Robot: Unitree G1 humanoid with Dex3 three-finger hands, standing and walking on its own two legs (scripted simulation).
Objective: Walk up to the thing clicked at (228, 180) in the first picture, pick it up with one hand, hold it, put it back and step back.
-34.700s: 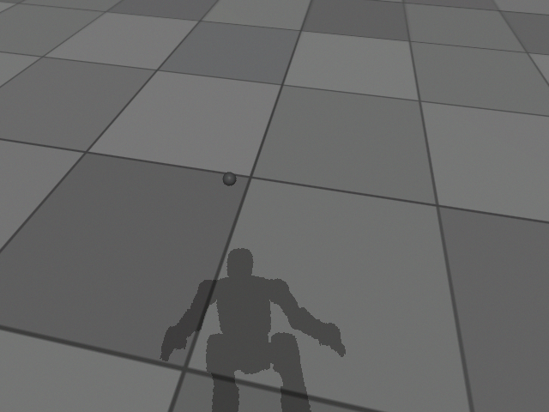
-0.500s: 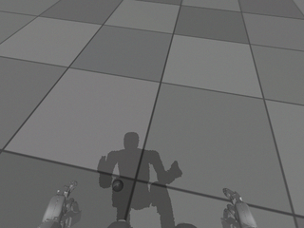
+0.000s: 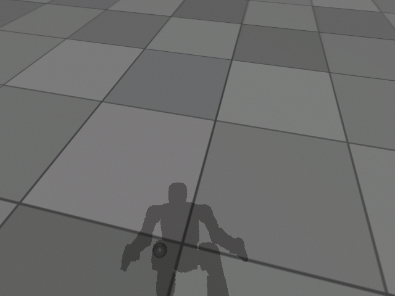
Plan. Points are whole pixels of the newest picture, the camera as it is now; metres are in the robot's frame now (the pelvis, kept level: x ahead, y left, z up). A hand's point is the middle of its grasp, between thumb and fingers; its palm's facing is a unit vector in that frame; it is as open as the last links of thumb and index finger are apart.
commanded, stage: stand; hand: left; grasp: from above
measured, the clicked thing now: (159, 250) +0.44 +0.18 -0.74
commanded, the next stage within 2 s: step back in 1.94 s
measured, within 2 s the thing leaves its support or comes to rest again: neither
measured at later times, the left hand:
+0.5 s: hand out of the picture +0.04 +0.24 -0.15, palm faces +0.03 -0.94 -0.34, open 7.4 cm
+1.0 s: hand out of the picture +0.07 +0.23 -0.15, palm faces +0.02 -0.94 -0.33, open 7.4 cm
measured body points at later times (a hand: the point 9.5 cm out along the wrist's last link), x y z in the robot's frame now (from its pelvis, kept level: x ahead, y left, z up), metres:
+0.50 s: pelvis -0.01 -0.01 +0.01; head -0.01 -0.01 +0.46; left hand +0.04 +0.28 -0.13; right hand +0.05 -0.30 -0.13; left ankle +0.02 +0.12 -0.74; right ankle +0.00 -0.14 -0.74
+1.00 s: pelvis +0.01 -0.01 +0.01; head +0.02 -0.01 +0.46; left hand +0.07 +0.28 -0.12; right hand +0.08 -0.30 -0.13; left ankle +0.02 +0.12 -0.74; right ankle +0.00 -0.14 -0.74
